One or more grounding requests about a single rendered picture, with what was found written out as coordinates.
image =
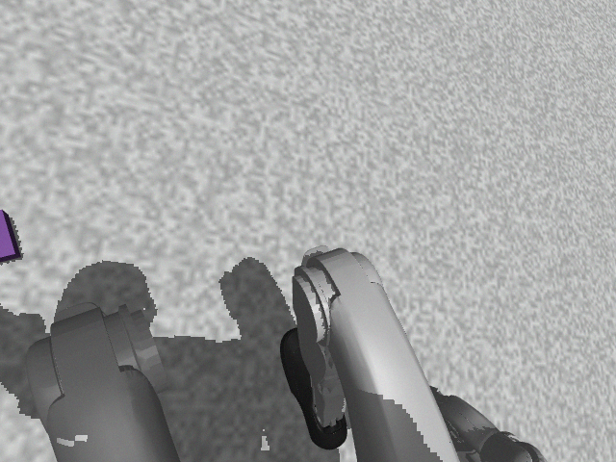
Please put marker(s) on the small box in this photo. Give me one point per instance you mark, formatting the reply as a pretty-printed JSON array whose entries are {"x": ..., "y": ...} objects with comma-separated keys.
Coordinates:
[{"x": 8, "y": 245}]

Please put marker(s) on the right robot foot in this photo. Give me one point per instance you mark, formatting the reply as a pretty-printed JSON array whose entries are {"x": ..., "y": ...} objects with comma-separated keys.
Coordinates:
[{"x": 299, "y": 382}]

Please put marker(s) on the right robot hand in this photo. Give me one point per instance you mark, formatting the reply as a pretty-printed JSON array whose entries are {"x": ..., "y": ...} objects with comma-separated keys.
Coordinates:
[{"x": 468, "y": 428}]

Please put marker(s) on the right robot arm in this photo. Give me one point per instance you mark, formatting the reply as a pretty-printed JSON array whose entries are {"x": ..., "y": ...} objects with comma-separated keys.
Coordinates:
[{"x": 506, "y": 447}]

